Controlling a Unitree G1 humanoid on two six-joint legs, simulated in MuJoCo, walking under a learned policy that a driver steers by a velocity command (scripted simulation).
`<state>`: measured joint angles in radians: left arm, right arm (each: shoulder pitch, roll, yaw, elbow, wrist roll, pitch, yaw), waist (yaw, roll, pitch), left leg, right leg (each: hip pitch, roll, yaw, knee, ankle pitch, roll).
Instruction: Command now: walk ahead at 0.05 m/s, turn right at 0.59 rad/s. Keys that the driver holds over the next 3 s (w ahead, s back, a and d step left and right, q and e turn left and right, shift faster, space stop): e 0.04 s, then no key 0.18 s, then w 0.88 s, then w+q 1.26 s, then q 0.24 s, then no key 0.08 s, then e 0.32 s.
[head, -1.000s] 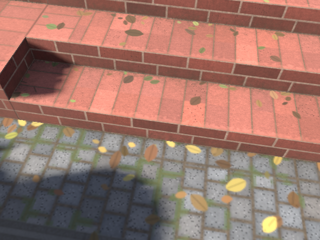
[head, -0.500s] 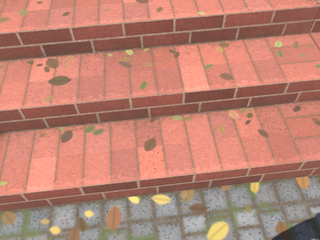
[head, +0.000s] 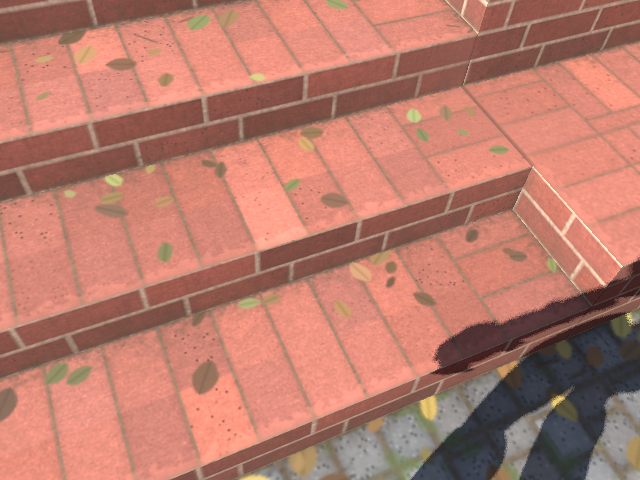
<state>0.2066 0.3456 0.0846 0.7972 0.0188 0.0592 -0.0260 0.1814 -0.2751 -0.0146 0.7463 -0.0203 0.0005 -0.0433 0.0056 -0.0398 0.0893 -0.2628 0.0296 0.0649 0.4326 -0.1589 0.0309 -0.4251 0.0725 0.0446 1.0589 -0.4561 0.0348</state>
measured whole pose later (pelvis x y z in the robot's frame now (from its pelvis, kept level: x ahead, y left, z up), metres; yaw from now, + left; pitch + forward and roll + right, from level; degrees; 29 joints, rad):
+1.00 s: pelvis +0.23 -0.04 +0.00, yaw -7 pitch +0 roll +1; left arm 0.08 0.25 0.01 0.89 0.04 -0.04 -0.03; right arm 0.40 -0.20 -0.02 1.01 -0.02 -0.09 0.00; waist -0.04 -0.04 0.05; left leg 0.04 -0.06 0.06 0.21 -0.26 0.06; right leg -0.55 -0.05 -0.05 0.71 -0.13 -0.02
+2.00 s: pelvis +0.75 -0.05 +0.14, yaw +19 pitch +6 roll -2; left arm -0.02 0.15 -0.08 0.70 0.06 -0.01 -0.04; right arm 0.62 -0.10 0.06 1.15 -0.12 -0.10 0.11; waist -0.06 0.01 -0.12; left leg -0.15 -0.11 -0.12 0.51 -0.44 0.12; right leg -1.38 -0.06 0.00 1.79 -0.23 -0.15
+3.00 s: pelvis +1.18 +0.14 +0.42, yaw +39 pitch +2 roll +4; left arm 0.24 0.19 0.01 0.92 0.01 -0.12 -0.07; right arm 0.09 -0.19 -0.01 0.91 0.01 -0.12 0.05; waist 0.03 -0.03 -0.04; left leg -0.41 -0.02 0.12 0.63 -0.27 0.03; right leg -0.51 -0.08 0.05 0.81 -0.24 0.06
